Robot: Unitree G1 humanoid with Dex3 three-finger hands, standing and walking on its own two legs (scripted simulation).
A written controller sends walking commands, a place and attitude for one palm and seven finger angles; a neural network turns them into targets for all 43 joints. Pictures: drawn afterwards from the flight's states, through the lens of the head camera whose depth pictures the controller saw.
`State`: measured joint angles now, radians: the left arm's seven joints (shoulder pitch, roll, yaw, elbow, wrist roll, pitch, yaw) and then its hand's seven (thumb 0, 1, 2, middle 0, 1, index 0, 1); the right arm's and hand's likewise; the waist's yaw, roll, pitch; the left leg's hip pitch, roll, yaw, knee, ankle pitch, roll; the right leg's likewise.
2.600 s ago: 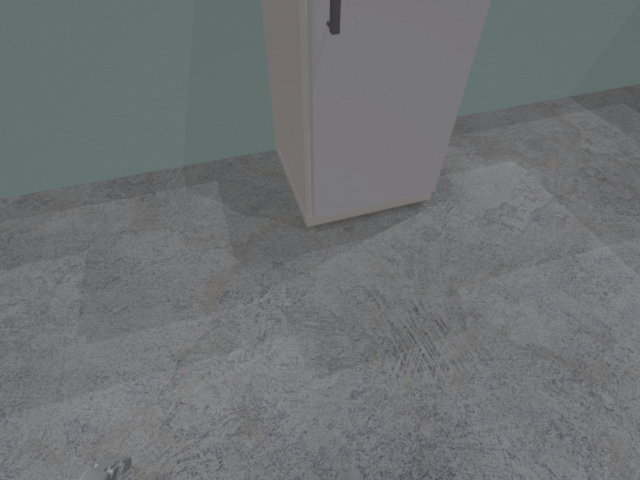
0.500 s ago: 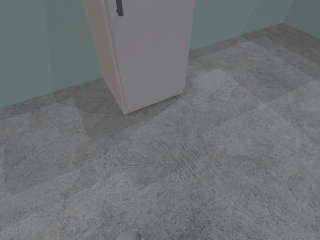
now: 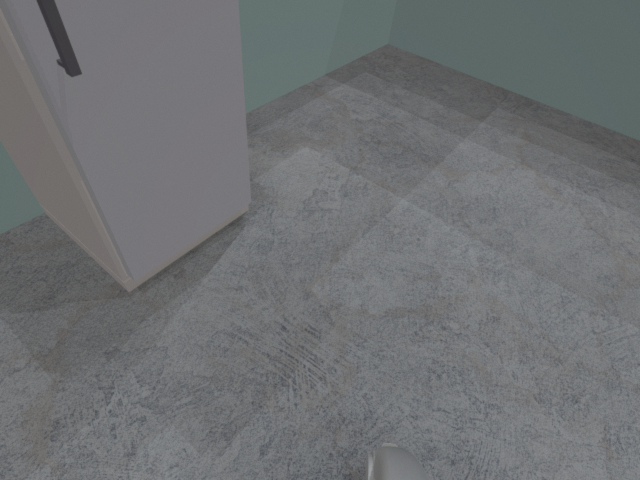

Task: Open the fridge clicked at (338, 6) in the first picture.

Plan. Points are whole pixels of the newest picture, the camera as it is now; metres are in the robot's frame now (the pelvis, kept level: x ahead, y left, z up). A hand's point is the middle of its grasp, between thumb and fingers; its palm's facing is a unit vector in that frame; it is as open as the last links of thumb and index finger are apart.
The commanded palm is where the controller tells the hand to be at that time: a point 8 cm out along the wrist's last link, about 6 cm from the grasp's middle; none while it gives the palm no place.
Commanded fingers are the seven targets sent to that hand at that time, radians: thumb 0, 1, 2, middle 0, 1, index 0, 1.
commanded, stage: walk to a spot facing it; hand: left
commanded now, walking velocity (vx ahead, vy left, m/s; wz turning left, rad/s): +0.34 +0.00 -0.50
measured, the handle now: out of the picture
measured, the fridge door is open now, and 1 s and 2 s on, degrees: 0 0 0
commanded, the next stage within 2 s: turn to face it in 1.10 s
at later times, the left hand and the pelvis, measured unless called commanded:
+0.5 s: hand (246, 361) +0.34 +0.13 -0.17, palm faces -0.19 -0.95 -0.23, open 7.1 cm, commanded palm none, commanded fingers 0.00 0.90 0.90 -0.20 -0.30 -0.20 -0.30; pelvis +0.21 -0.04 -0.01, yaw -13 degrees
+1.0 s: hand (263, 282) +0.51 +0.12 -0.18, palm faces -0.36 -0.92 -0.14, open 7.4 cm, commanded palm none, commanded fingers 0.00 0.90 0.90 -0.20 -0.30 -0.20 -0.30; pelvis +0.41 -0.03 +0.00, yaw -26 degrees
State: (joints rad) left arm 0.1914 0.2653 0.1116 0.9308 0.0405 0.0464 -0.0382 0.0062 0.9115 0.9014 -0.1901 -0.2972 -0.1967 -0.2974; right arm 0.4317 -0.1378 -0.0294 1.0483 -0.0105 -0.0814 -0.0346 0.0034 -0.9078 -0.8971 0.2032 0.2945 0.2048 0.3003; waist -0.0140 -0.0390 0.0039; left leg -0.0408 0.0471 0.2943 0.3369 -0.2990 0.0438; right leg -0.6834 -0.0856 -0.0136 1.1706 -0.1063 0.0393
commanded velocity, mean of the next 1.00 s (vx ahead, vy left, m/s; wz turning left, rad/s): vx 0.34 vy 0.00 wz -0.41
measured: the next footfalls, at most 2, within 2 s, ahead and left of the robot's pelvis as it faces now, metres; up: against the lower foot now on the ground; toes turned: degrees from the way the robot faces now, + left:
right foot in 0.28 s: +0.24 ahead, -0.13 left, +0.00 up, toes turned -16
left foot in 0.70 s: +0.46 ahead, +0.07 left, +0.00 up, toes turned -7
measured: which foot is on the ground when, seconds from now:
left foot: down 0.00-0.28, up 0.30-0.68, down 0.70-1.00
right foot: up 0.00-0.26, down 0.28-0.70, up 0.72-1.00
